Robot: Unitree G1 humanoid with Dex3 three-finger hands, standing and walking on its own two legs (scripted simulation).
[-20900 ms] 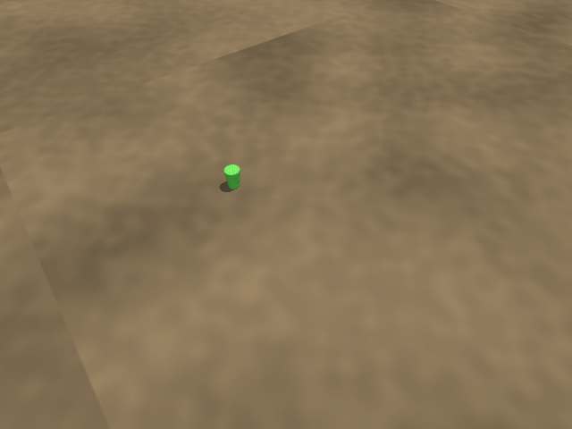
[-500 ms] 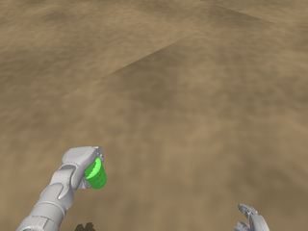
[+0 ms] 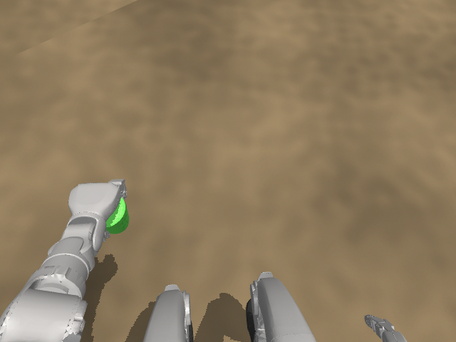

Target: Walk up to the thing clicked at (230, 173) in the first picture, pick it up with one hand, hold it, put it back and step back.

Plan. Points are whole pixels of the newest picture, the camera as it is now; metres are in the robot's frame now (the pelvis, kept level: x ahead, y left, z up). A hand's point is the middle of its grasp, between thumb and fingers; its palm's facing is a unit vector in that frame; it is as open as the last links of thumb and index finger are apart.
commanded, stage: crouch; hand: left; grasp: from above
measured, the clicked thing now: (111, 216) +0.39 +0.23 -0.16
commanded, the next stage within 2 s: lower in 1.36 s
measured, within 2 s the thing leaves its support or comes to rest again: neither
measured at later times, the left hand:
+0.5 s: hand (129, 230) +0.40 +0.24 -0.34, palm faces -0.48 +0.00 -0.88, open 10.0 cm
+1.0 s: hand (133, 230) +0.43 +0.25 -0.43, palm faces -0.49 -0.02 -0.87, open 10.0 cm
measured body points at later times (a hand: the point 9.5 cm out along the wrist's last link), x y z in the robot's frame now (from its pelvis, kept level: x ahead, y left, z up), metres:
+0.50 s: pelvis -0.02 +0.01 -0.18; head +0.19 +0.04 +0.22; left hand +0.43 +0.24 -0.29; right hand +0.02 -0.26 -0.30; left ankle +0.04 +0.12 -0.62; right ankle +0.07 -0.14 -0.62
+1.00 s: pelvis -0.03 +0.00 -0.25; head +0.21 +0.04 +0.13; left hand +0.45 +0.24 -0.38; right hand +0.01 -0.28 -0.36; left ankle +0.04 +0.12 -0.62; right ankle +0.07 -0.14 -0.62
